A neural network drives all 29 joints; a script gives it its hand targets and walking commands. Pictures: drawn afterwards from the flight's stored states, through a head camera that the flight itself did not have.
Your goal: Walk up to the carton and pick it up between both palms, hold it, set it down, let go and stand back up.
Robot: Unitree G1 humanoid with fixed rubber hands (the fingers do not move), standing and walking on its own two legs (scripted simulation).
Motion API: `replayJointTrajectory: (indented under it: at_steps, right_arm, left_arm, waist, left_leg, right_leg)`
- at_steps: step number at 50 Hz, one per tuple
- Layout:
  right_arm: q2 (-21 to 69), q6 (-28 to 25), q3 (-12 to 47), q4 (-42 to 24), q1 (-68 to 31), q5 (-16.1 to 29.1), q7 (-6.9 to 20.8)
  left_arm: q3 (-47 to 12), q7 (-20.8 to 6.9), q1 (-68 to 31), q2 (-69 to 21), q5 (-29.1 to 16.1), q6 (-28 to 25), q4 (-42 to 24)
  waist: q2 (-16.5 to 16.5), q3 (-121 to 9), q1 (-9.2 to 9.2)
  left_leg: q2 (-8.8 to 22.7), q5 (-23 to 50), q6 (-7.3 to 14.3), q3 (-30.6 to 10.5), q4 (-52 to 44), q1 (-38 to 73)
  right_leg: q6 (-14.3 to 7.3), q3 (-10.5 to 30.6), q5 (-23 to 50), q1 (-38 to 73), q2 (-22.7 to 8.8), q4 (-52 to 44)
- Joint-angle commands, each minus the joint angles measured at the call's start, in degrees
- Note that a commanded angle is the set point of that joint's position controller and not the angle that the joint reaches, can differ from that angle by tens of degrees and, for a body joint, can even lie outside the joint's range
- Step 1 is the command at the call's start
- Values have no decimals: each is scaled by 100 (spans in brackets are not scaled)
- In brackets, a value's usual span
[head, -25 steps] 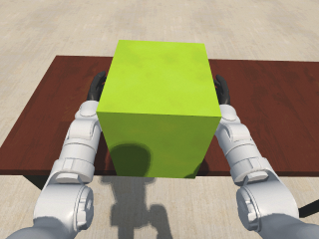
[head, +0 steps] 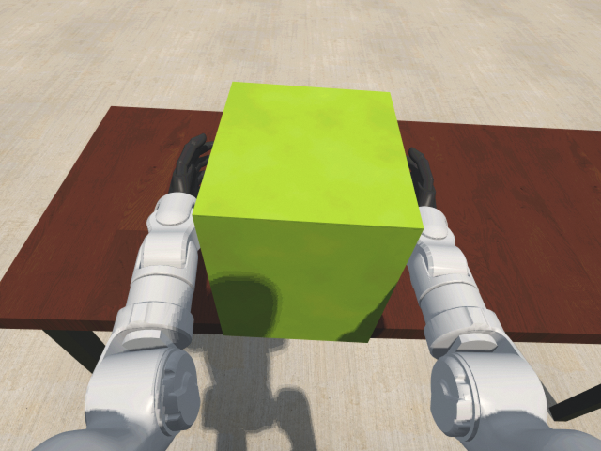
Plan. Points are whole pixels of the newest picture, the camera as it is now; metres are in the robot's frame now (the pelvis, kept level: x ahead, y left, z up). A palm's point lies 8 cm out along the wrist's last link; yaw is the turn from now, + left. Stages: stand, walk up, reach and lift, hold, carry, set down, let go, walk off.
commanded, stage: reach and lift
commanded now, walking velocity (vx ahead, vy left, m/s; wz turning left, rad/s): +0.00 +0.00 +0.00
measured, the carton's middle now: (303, 218) +0.42 +0.01 +0.07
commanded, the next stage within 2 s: none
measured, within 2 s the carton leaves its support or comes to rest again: leaves its support in 1.22 s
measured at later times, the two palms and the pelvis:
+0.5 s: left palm (184, 196) +0.40 +0.17 +0.13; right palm (422, 210) +0.39 -0.15 +0.12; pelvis +0.01 +0.00 +0.00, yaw +0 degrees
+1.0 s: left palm (183, 198) +0.40 +0.17 +0.13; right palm (421, 213) +0.39 -0.15 +0.12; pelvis +0.01 +0.00 +0.00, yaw +0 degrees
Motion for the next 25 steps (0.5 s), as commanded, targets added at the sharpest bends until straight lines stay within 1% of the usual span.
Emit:
replayJointTrajectory:
  at_steps: [1, 2, 3, 4, 5, 6, 7, 8, 9, 10, 11, 12, 13, 14, 15, 16, 17, 18, 19, 20, 21, 22, 23, 24, 25]
  right_arm:
    - [3093, -554, 841, -918, -2605, -1125, 869]
    - [3141, -660, 821, -858, -2634, -1190, 909]
    - [3106, -709, 796, -815, -2544, -1213, 947]
    - [3036, -772, 841, -781, -2478, -1196, 961]
    - [3006, -780, 776, -648, -2462, -1215, 980]
    - [2983, -786, 887, -672, -2363, -1187, 989]
    - [2915, -799, 843, -630, -2195, -1214, 965]
    - [2921, -788, 888, -590, -2121, -1160, 956]
    - [2829, -777, 894, -661, -2223, -1218, 949]
    - [2875, -767, 855, -616, -2107, -1231, 941]
    - [2857, -782, 879, -651, -2172, -1201, 954]
    - [2824, -761, 849, -607, -2187, -1177, 959]
    - [2791, -722, 817, -645, -2240, -1162, 972]
    - [2859, -697, 827, -628, -2129, -1176, 950]
    - [2844, -675, 797, -478, -2023, -1204, 953]
    - [2842, -709, 814, -606, -2078, -1128, 946]
    - [2839, -729, 826, -564, -2157, -1159, 942]
    - [2778, -792, 773, -699, -2211, -1197, 949]
    - [2837, -776, 723, -553, -2109, -1176, 968]
    - [2815, -786, 707, -502, -1942, -1205, 986]
    - [2794, -848, 782, -609, -1957, -1208, 1009]
    - [2812, -875, 769, -611, -1991, -1194, 1010]
    - [2759, -899, 796, -677, -2082, -1172, 1016]
    - [2774, -899, 737, -677, -1995, -1225, 1029]
    - [2761, -953, 814, -769, -2043, -1182, 1035]
  left_arm:
    - [-891, -964, -2039, -2951, 751, -161, -288]
    - [-1036, -958, -2181, -3047, 707, -170, -427]
    - [-997, -957, -1991, -3037, 779, -95, -418]
    - [-1193, -949, -2010, -3076, 730, -65, -573]
    - [-1139, -937, -1987, -3031, 796, -2, -557]
    - [-1159, -952, -1813, -2994, 834, 71, -481]
    - [-1202, -952, -1801, -2963, 786, 106, -655]
    - [-1202, -958, -1798, -2878, 778, 131, -705]
    - [-1044, -973, -1695, -2846, 884, 209, -604]
    - [-1085, -979, -1713, -2762, 850, 234, -659]
    - [-1203, -965, -1736, -2803, 826, 250, -732]
    - [-1150, -970, -1687, -2819, 895, 311, -640]
    - [-1112, -975, -1759, -2723, 906, 359, -618]
    - [-1133, -962, -1677, -2726, 906, 379, -705]
    - [-1032, -973, -1576, -2728, 982, 449, -669]
    - [-1093, -969, -1580, -2738, 953, 456, -781]
    - [-1080, -974, -1648, -2779, 994, 468, -762]
    - [-1151, -955, -1681, -2855, 921, 432, -807]
    - [-1130, -935, -1664, -2798, 967, 410, -772]
    - [-1148, -914, -1494, -2880, 1020, 397, -802]
    - [-1168, -910, -1455, -2839, 981, 370, -793]
    - [-1229, -877, -1539, -2857, 1008, 336, -941]
    - [-1256, -836, -1513, -2854, 984, 320, -927]
    - [-1190, -819, -1398, -2877, 1047, 344, -825]
    - [-1246, -792, -1462, -2923, 999, 286, -1000]
  waist:
    - [188, -2227, -4]
    - [256, -2353, -37]
    - [239, -2086, 14]
    - [331, -2098, -85]
    - [298, -1757, -36]
    - [232, -1629, -56]
    - [247, -1570, -172]
    - [185, -1342, -123]
    - [146, -1135, -35]
    - [135, -1129, -101]
    - [252, -1218, -78]
    - [256, -1015, -60]
    - [313, -875, -12]
    - [250, -891, -104]
    - [303, -826, -70]
    - [348, -968, -99]
    - [371, -1045, -87]
    - [421, -1277, -148]
    - [518, -1263, -93]
    - [602, -1401, -148]
    - [512, -1475, -77]
    - [626, -1636, -98]
    - [567, -1676, -75]
    - [603, -1585, -76]
    - [580, -1846, -59]
  left_leg:
    - [-205, 1811, -122, -13, 140, 2733]
    - [-180, 1899, -155, -3, 144, 2750]
    - [-196, 2080, -172, -3, 122, 2682]
    - [-171, 2210, -238, 28, 167, 2806]
    - [-170, 2162, -234, 38, 158, 2776]
    - [-150, 2137, -190, 51, 148, 2782]
    - [-176, 2082, -196, 54, 101, 2797]
    - [-184, 2016, -159, 64, 43, 2730]
    - [-159, 1786, -124, 84, -28, 2660]
    - [-188, 1590, -73, 112, -80, 2533]
    - [-181, 1523, -93, 104, -93, 2555]
    - [-163, 1244, -91, 113, -163, 2570]
    - [-197, 1049, -39, 146, -211, 2432]
    - [-165, 1079, -21, 160, -198, 2424]
    - [-167, 1042, -48, 169, -245, 2509]
    - [-176, 1138, -48, 170, -205, 2543]
    - [-168, 1093, -70, 166, -225, 2600]
    - [-126, 1176, -108, 128, -154, 2658]
    - [-149, 1210, -119, 134, -135, 2576]
    - [-146, 1331, -143, 118, -108, 2749]
    - [-118, 1531, -146, 100, -114, 2817]
    - [-113, 1782, -172, 117, -3, 2906]
    - [-109, 1892, -206, 120, 38, 2954]
    - [-87, 1822, -217, 100, 22, 2996]
    - [-74, 1908, -206, 91, 25, 3089]
  right_leg:
    - [502, -148, 2224, 404, 6, -219]
    - [498, -172, 2354, 370, -14, -153]
    - [467, -204, 2447, 412, 35, -163]
    - [436, -235, 2397, 393, 39, -135]
    - [432, -275, 2187, 258, 59, -190]
    - [441, -266, 2206, 308, 58, -242]
    - [471, -316, 2233, 309, 60, -255]
    - [474, -298, 2161, 325, 33, -278]
    - [474, -304, 1910, 288, 19, -307]
    - [496, -308, 1836, 383, 19, -319]
    - [452, -324, 1726, 247, 23, -291]
    - [447, -289, 1435, 188, -5, -367]
    - [443, -300, 1169, 96, -37, -425]
    - [451, -298, 1286, 125, -52, -367]
    - [449, -308, 1263, 80, -79, -394]
    - [479, -338, 1356, 80, -68, -388]
    - [437, -326, 1218, 54, -63, -428]
    - [434, -365, 1189, -73, -38, -430]
    - [408, -362, 1083, -93, -34, -447]
    - [398, -379, 1158, -93, -20, -457]
    - [367, -369, 1227, -124, -20, -477]
    - [363, -348, 1405, -98, -22, -423]
    - [407, -423, 1458, -161, 48, -412]
    - [368, -408, 1316, -181, 40, -496]
    - [346, -387, 1422, -97, 44, -475]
